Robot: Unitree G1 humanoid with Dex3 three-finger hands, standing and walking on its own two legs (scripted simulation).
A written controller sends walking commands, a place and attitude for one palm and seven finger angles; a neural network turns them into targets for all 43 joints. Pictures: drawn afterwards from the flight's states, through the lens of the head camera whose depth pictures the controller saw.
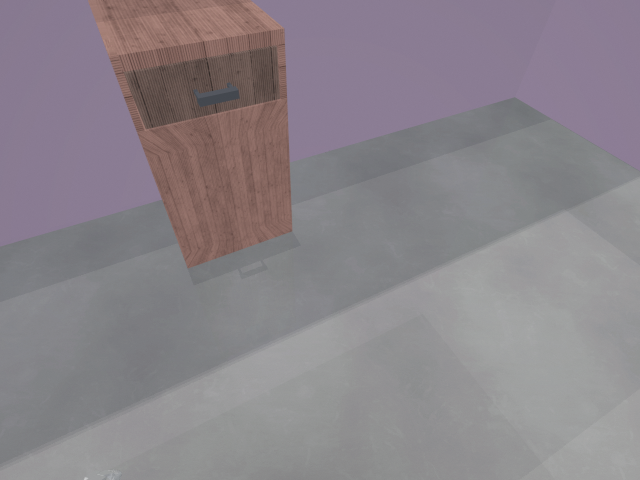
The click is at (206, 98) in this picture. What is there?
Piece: drawer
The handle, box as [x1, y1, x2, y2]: [193, 82, 239, 106]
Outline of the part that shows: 238,90 235,86 233,87 229,82 227,83 228,87 223,89 199,94 196,89 193,90 200,106 239,98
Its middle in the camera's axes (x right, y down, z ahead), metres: -0.30 -0.41 +1.08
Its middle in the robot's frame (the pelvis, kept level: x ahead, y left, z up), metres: +1.07 +0.35 -0.06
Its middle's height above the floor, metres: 0.71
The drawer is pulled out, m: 0.00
